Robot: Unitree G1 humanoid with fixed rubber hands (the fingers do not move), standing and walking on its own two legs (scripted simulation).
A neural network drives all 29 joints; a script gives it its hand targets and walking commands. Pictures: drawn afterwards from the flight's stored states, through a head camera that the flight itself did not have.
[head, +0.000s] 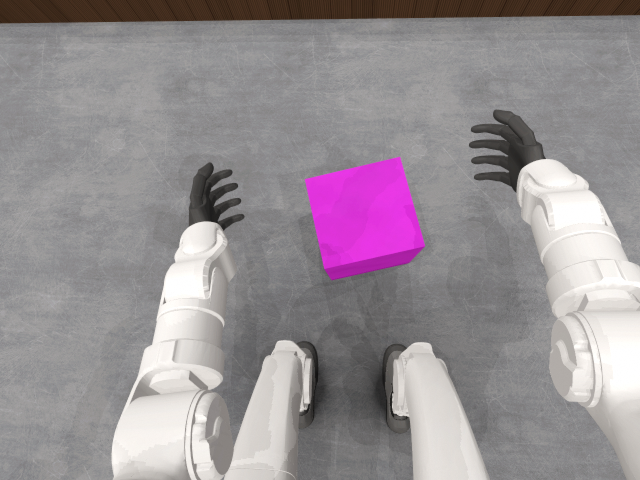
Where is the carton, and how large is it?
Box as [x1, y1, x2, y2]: [305, 157, 424, 279]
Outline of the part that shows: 399,157 305,179 324,268 331,279 406,263 424,246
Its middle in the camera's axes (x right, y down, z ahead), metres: +0.10 -0.02 +0.93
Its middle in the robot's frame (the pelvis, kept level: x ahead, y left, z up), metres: +0.51 -0.01 -0.54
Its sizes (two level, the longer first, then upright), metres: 0.210 0.200 0.250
